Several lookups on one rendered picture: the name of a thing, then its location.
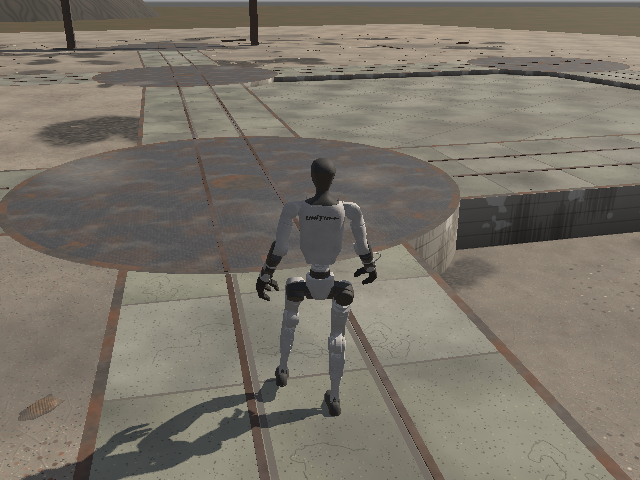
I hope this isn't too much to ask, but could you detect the robot left forearm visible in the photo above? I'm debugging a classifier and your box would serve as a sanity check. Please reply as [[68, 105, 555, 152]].
[[259, 241, 282, 282]]

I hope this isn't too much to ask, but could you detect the robot left hand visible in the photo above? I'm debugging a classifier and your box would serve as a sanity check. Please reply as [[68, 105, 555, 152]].
[[256, 277, 279, 301]]

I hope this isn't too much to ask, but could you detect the right robot thigh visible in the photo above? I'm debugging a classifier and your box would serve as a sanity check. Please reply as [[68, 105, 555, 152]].
[[328, 280, 354, 354]]

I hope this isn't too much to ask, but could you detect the left robot upper arm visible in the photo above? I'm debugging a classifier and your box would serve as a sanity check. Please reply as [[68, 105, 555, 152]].
[[272, 201, 302, 257]]

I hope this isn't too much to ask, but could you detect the robot right forearm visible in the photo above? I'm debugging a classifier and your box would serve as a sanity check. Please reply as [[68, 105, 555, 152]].
[[359, 240, 376, 272]]

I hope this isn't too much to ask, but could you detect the right robot upper arm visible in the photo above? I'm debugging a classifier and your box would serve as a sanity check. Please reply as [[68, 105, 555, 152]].
[[343, 201, 370, 255]]

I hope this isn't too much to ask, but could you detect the robot left shin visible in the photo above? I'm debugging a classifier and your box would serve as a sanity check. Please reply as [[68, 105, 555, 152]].
[[279, 310, 295, 374]]

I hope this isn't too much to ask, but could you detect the robot right hand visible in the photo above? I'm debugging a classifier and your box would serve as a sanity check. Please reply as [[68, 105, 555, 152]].
[[354, 267, 377, 285]]

